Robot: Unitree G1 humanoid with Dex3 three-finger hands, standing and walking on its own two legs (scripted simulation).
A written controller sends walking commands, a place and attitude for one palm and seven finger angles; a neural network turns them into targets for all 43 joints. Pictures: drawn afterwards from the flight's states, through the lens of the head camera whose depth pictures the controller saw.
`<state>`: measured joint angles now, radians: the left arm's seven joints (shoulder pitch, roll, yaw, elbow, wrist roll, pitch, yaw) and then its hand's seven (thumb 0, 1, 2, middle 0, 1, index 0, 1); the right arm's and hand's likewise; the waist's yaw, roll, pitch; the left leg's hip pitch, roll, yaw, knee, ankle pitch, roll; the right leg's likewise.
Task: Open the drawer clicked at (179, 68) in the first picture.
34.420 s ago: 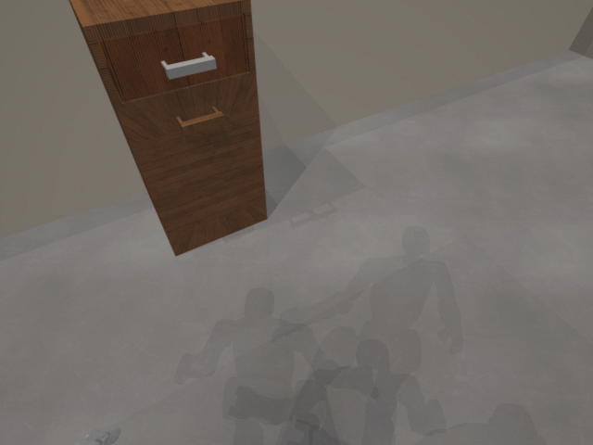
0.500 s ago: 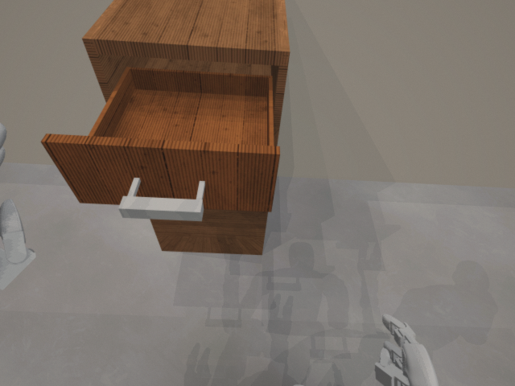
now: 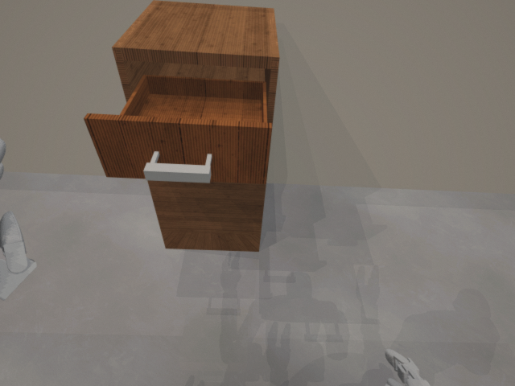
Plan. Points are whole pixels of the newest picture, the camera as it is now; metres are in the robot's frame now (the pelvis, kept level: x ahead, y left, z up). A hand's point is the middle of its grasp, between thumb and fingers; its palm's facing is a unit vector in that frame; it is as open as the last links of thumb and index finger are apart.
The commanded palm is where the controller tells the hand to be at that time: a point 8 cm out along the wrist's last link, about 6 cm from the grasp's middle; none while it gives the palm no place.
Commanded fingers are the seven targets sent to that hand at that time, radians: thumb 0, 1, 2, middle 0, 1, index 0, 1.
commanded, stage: stop stepping back and stand still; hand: left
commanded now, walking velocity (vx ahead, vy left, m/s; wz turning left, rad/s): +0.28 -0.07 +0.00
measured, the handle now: (180, 165) +0.55 +0.19 +0.03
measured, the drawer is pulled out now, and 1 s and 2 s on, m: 0.28 0.28 0.28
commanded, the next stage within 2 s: let the arm hang, fingers relaxed in 0.42 s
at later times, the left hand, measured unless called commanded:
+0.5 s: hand (25, 286) +0.16 +0.22 +0.23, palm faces +0.40 -0.78 -0.49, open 7.4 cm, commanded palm none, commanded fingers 0.00 0.90 0.90 -0.20 -0.30 -0.20 -0.30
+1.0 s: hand out of the picture -0.06 +0.18 -0.17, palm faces +0.03 -0.97 -0.25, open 7.1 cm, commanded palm none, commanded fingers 0.00 0.90 0.90 -0.20 -0.30 -0.20 -0.30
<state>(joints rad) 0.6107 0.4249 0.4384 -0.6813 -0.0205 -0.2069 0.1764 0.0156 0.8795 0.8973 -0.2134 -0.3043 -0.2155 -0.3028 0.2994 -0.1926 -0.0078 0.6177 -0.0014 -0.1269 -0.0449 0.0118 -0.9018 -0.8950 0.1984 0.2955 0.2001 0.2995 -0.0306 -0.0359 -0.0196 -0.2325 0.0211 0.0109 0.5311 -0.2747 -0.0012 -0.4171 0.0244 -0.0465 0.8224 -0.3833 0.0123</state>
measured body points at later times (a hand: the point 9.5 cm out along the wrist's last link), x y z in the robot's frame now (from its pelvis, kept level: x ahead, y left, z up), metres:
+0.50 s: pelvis -0.04 -0.01 +0.00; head -0.04 +0.00 +0.45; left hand +0.13 +0.26 +0.25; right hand +0.10 -0.25 -0.08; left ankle -0.02 +0.11 -0.73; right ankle -0.02 -0.11 -0.72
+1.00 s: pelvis -0.04 -0.02 +0.00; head -0.02 -0.02 +0.45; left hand -0.06 +0.23 -0.15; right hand -0.07 -0.26 -0.15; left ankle -0.02 +0.11 -0.73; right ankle -0.01 -0.12 -0.73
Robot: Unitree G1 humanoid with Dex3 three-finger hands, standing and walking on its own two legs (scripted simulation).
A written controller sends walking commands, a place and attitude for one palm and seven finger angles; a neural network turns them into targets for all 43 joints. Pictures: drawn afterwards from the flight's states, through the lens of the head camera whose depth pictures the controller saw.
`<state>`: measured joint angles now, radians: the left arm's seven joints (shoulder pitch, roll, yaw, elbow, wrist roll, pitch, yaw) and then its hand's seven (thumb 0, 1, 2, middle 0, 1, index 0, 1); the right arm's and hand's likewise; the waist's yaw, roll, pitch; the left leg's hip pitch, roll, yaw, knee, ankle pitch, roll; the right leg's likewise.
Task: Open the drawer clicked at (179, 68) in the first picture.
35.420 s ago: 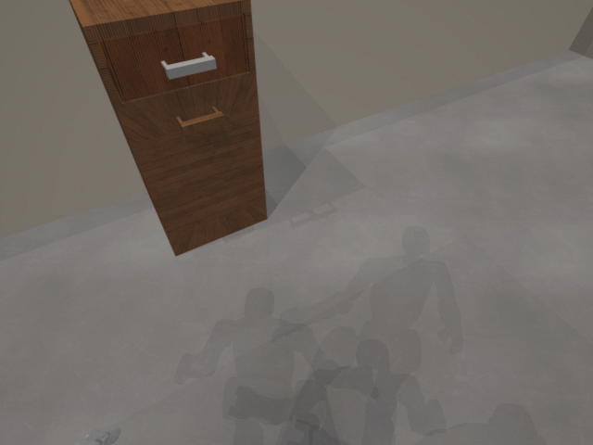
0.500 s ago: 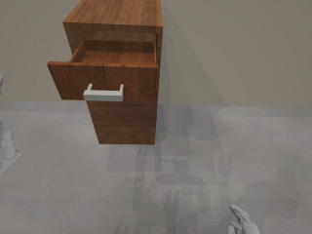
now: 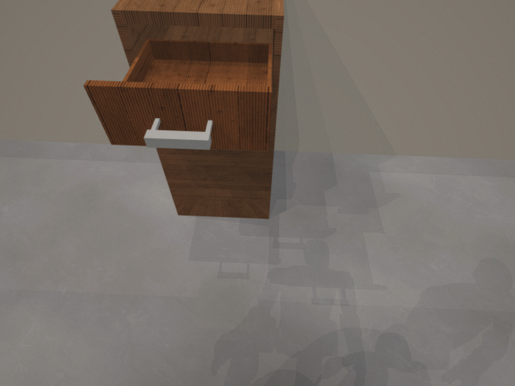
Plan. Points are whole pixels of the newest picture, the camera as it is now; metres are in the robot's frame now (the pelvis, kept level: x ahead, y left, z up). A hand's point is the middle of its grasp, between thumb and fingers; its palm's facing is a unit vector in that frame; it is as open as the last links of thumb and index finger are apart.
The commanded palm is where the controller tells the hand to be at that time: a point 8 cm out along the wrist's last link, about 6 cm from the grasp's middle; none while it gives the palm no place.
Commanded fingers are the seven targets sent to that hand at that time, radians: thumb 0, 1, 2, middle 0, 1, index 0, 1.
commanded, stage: let the arm hang, fingers relaxed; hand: left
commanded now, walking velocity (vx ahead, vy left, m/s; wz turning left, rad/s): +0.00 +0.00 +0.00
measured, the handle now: (180, 131) +0.60 +0.21 +0.02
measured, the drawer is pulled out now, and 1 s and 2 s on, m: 0.28 0.28 0.28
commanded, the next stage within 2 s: look to check the result in 0.62 s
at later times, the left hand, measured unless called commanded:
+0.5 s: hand out of the picture +0.01 +0.18 -0.17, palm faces -0.02 -0.98 -0.21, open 7.3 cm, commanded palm none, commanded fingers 0.00 0.90 0.90 -0.20 -0.30 -0.20 -0.30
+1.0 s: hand out of the picture +0.01 +0.17 -0.17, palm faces -0.01 -0.98 -0.21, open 7.4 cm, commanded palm none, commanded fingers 0.00 0.90 0.90 -0.20 -0.30 -0.20 -0.30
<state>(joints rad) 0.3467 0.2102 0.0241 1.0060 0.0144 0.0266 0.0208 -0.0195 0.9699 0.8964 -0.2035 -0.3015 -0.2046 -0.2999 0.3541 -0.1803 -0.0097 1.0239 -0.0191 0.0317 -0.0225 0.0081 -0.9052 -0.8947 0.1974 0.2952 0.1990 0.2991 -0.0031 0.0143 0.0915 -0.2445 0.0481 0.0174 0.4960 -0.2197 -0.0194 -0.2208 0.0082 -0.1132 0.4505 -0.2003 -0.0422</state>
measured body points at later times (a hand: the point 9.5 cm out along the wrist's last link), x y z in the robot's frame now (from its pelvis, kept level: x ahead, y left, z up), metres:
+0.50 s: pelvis -0.01 +0.00 +0.00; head +0.00 -0.01 +0.45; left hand +0.02 +0.23 -0.15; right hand -0.04 -0.20 -0.17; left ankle +0.03 +0.13 -0.74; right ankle +0.03 -0.09 -0.74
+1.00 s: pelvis +0.00 +0.00 +0.01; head +0.03 -0.02 +0.45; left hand +0.01 +0.22 -0.15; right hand -0.03 -0.21 -0.16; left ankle +0.03 +0.13 -0.74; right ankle +0.03 -0.09 -0.74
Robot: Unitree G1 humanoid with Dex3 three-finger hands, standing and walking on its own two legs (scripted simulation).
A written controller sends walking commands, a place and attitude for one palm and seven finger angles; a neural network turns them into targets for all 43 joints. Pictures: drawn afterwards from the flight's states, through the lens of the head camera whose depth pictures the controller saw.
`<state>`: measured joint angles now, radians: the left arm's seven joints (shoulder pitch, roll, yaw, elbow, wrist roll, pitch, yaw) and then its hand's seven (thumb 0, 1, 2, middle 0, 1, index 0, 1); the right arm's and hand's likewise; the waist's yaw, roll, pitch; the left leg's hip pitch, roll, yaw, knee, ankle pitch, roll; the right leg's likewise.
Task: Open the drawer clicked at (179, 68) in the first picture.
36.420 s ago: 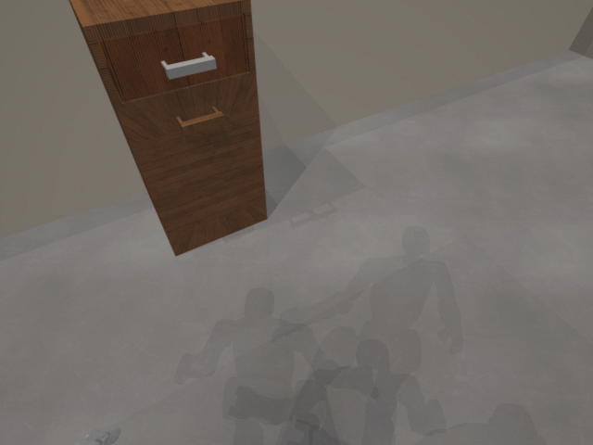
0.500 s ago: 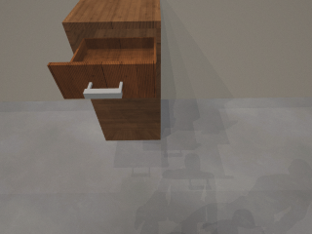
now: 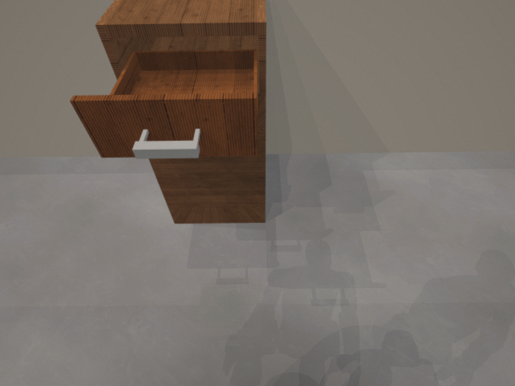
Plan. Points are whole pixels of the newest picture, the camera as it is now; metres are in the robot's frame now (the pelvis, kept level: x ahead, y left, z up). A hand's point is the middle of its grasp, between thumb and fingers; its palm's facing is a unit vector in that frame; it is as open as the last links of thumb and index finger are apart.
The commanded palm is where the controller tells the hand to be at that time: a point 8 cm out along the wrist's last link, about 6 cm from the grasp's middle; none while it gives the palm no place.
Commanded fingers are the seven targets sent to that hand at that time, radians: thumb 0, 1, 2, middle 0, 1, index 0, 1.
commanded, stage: look to check the result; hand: left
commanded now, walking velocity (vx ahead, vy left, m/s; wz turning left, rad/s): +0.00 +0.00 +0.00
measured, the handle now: (169, 141) +0.58 +0.23 +0.02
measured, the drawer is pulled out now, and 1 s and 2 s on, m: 0.28 0.28 0.28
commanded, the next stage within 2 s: stand and wait in 0.20 s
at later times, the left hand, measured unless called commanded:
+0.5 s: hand out of the picture +0.03 +0.18 -0.17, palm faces +0.01 -0.97 -0.23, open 7.4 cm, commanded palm none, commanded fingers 0.00 0.90 0.90 -0.20 -0.30 -0.20 -0.30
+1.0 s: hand out of the picture +0.05 +0.19 -0.17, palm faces +0.00 -0.97 -0.26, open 7.4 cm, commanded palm none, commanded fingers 0.00 0.90 0.90 -0.20 -0.30 -0.20 -0.30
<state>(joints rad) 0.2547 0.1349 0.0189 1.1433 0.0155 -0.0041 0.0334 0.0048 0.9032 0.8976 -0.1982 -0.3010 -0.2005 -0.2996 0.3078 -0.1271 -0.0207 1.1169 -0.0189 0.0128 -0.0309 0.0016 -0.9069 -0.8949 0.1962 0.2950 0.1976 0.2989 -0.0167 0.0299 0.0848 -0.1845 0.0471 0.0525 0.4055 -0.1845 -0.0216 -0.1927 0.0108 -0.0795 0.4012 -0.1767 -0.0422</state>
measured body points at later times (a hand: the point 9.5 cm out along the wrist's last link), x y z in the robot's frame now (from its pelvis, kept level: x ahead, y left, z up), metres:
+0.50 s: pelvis +0.02 -0.01 +0.00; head +0.04 -0.02 +0.45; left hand +0.03 +0.23 -0.15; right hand +0.01 -0.23 -0.17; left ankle +0.02 +0.13 -0.74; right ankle +0.03 -0.09 -0.74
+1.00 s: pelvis +0.02 -0.01 +0.00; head +0.04 -0.02 +0.45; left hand +0.05 +0.24 -0.15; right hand +0.03 -0.25 -0.16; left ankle +0.02 +0.13 -0.74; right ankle +0.03 -0.09 -0.74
